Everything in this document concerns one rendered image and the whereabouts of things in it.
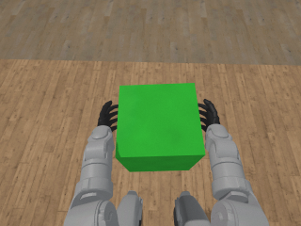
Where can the left robot hand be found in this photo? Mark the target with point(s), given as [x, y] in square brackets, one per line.
[105, 116]

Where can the carton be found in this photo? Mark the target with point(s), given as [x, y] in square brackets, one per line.
[159, 127]

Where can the right robot thigh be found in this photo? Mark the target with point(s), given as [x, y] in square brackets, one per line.
[189, 212]

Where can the left robot forearm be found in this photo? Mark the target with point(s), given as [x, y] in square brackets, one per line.
[96, 172]

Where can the right robot hand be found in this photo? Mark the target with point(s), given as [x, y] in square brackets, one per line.
[211, 114]

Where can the right robot forearm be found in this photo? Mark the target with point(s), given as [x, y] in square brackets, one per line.
[229, 181]

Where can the left robot upper arm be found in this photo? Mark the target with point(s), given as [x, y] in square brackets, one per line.
[98, 213]

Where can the right robot shin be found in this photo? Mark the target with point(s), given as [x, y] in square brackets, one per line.
[184, 193]

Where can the right robot upper arm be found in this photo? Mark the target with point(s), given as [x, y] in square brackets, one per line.
[233, 213]

